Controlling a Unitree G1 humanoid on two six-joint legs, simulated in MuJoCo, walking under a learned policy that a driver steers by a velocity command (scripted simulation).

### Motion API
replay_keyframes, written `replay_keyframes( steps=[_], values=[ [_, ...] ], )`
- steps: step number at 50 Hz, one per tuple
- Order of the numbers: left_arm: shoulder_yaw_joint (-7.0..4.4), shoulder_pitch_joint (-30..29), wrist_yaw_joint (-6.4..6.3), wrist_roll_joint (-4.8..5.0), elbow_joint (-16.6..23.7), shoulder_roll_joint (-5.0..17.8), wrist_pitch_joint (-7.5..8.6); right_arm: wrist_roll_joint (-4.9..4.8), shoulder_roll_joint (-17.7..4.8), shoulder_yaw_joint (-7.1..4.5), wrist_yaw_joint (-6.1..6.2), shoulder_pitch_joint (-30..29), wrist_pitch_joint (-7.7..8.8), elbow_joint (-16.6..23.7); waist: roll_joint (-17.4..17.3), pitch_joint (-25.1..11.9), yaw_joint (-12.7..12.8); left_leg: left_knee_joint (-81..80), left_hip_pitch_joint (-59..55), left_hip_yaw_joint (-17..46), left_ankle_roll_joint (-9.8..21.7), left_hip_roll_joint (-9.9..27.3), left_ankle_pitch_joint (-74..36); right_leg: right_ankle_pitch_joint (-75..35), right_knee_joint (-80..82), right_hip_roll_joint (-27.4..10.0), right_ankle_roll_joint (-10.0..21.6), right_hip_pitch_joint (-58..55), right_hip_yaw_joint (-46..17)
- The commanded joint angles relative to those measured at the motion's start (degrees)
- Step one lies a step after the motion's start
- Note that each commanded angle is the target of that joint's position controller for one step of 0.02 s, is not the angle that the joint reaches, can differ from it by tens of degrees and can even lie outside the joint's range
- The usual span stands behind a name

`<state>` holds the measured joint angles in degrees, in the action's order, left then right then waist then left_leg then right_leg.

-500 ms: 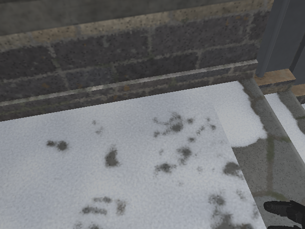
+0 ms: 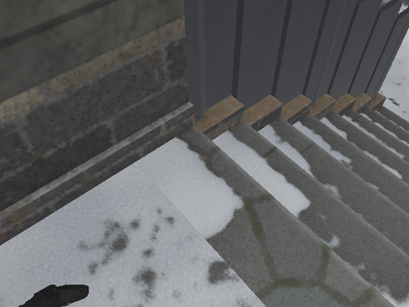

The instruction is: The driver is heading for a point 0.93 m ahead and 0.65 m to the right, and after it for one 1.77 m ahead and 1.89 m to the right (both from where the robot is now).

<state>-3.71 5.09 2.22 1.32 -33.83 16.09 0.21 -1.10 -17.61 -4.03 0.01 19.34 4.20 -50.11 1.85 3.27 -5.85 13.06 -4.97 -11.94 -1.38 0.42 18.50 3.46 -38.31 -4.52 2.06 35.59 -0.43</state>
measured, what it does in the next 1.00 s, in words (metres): walks ahead, turning right: right foot, then left foot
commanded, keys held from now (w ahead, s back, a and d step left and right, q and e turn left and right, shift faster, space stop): w+e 1.00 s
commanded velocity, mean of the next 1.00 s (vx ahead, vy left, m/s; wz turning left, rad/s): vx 0.50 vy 0.00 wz -0.60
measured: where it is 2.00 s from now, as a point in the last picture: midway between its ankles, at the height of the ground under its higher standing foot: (266, 233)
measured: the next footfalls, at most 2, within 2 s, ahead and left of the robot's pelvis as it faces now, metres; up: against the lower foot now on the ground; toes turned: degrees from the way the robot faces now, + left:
right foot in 0.08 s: +0.21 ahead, -0.12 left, +0.00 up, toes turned -4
left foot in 0.56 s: +0.52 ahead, +0.03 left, +0.00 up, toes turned -24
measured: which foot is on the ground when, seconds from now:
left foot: down 0.00-0.08, up 0.10-0.54, down 0.56-1.00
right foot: up 0.00-0.06, down 0.08-0.58, up 0.60-1.00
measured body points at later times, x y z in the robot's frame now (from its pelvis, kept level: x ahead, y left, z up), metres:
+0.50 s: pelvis +0.28 -0.04 +0.00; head +0.31 -0.07 +0.45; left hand +0.40 +0.23 -0.10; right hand +0.45 -0.34 -0.07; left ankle +0.49 +0.05 -0.71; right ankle +0.17 -0.12 -0.73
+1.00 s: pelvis +0.52 -0.14 -0.01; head +0.53 -0.16 +0.44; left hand +0.84 -0.07 -0.06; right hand +0.34 -0.38 -0.13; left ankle +0.49 +0.04 -0.73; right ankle +0.56 -0.31 -0.71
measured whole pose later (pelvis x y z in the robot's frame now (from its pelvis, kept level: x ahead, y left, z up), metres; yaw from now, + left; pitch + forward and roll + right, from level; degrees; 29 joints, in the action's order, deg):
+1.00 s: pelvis +0.52 -0.14 -0.01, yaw -35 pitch +1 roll +2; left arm -3.7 6.0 2.5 0.8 -32.0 16.5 -0.4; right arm 0.1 -18.3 -3.5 -0.6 22.1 3.4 -49.3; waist 0.9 1.8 -5.6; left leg 21.8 -0.7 -10.6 -3.2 3.6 22.2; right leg 5.1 -42.4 -1.6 3.6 33.6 -0.4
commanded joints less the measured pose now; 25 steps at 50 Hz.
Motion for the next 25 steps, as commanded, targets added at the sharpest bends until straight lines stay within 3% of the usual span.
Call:
replay_keyframes(
  steps=[1,2,3,4,5,6,7,8,9,10,11,13,15,17,19,22,25],
  values=[
    [-1.41,-3.4,0.94,-0.05,5.9,4.5,0.68,-1.04,-11.9,-2.78,0.04,-2.4,-0.52,3.1,-6.7,-0.1,3.4,3.0,-0.3,3.2,8.6,15.9,-44.1,5.6,2.2,3.2,2.9,-3.7,4.1],
    [-2.04,0.1,1.1,-0.45,5.3,6.1,0.42,-0.89,-12.6,-2.81,0.38,-2.5,-0.7,3.2,-7.4,-3.1,6.2,10.0,0.3,1.9,8.1,16.0,-54.5,7.7,2.7,5.5,4.4,-10.4,5.7],
    [-3.52,8.5,0.87,-0.38,3.0,8.3,0.14,-1.11,-12.8,-2.73,0.68,-3.5,-0.97,3.4,-6.4,-7.8,11.4,21.1,4.2,-0.1,6.6,14.5,-58.5,5.0,5.6,7.9,6.6,-22.7,6.7],
    [-5.48,20.0,-0.26,0.0,-0.7,12.3,-0.47,-0.11,-10.9,-1.88,0.91,-3.8,-0.8,4.4,-2.8,-12.8,16.2,37.2,16.9,-0.3,3.9,11.8,-46.5,2.9,6.8,6.3,9.2,-40.6,0.8],
    [-6.23,19.3,-1.19,0.77,-0.9,19.4,-0.15,3.53,-2.6,0.87,0.08,0.7,0.11,8.0,13.9,-16.2,9.3,58.2,42.3,1.7,0.1,0.8,10.3,6.3,10.6,-9.1,17.9,-58.2,-28.9],
    [-4.97,20.6,-1.04,-0.05,1.4,16.0,1.34,1.97,-5.6,0.99,-0.88,-2.2,2.1,8.8,10.2,-27.1,12.7,68.4,49.2,16.2,0.0,-2.2,16.2,14.7,20.1,-15.6,24.0,-61.6,-48.4],
    [-3.94,18.4,-0.73,-0.95,0.9,12.7,2.71,-0.74,-9.1,-0.13,-1.24,-7.0,3.15,10.4,5.8,-18.7,13.3,67.9,54.1,17.2,0.9,1.2,10.0,11.2,20.5,-13.3,20.3,-56.7,-39.5],
    [-3.44,15.2,-0.72,-0.54,0.8,11.0,3.34,-0.48,-8.4,0.34,-0.98,-8.2,3.73,10.8,2.4,-13.0,11.1,62.6,52.3,16.7,1.6,3.7,4.7,6.3,20.6,-10.6,17.9,-48.0,-31.9],
    [-2.75,10.7,-0.98,-0.66,1.4,9.1,3.47,0.82,-8.0,0.31,-0.37,-8.3,3.85,10.1,-1.3,-9.7,8.4,57.9,48.1,16.8,1.1,5.5,1.2,0.6,21.3,-8.4,16.0,-39.5,-27.0],
    [-2.23,8.7,-1.11,-0.88,1.8,7.8,3.6,1.31,-8.3,-0.19,-0.22,-7.2,3.41,9.7,-0.7,-8.2,6.0,54.8,43.6,17.4,0.7,6.4,-0.7,-4.7,22.6,-6.6,15.4,-33.9,-24.0],
    [-2.03,7.5,-1.24,-1.21,2.1,7.6,3.61,1.53,-8.3,-0.3,-0.33,-6.2,2.74,9.7,0.2,-7.3,4.7,53.2,41.2,17.2,0.1,6.4,-1.5,-7.1,24.0,-5.7,15.4,-30.4,-22.7],
    [-2.0,7.7,-1.75,-0.89,1.5,7.7,3.82,1.63,-6.9,-0.21,0.05,-6.3,1.74,9.5,-0.3,-5.6,4.0,48.7,39.7,15.8,-1.5,6.1,-2.4,-11.7,25.1,-4.6,15.4,-25.7,-19.5],
    [-2.5,9.7,-2.59,-0.96,0.3,9.5,3.83,2.07,-5.5,0.14,0.11,-10.6,1.34,10.8,-0.3,-3.2,4.9,40.7,40.1,15.3,-2.8,5.0,-8.4,-11.8,26.3,-3.1,14.7,-22.6,-17.0],
    [-2.6,11.6,-2.83,-0.69,-1.1,9.8,3.73,1.97,-3.6,0.86,-0.12,-15.9,1.36,12.0,0.5,-1.9,6.9,29.3,37.3,14.8,-3.1,3.1,-16.3,-6.7,26.1,-0.4,12.6,-20.9,-14.7],
    [-2.83,13.4,-2.71,-0.55,-2.3,10.5,3.53,1.64,-3.1,1.23,-0.55,-19.7,1.62,12.6,1.6,-1.2,8.8,21.7,33.9,14.5,-2.6,1.4,-22.4,-2.1,25.7,0.2,11.0,-20.1,-14.9],
    [-3.02,15.7,-2.72,0.15,-4.0,10.6,3.33,0.69,-5.4,0.63,-1.0,-22.6,2.0,13.8,2.8,-0.8,9.5,17.4,33.2,16.9,-1.6,0.9,-22.8,2.1,23.0,-1.7,10.1,-23.4,-19.3],
    [-3.32,13.5,-3.33,-0.25,-3.9,10.8,2.34,1.83,-7.8,0.02,-1.77,-20.0,2.57,13.9,4.8,-1.6,7.6,15.1,30.3,18.1,0.1,0.7,-16.6,0.2,17.2,-2.8,9.4,-27.1,-24.3]
  ],
)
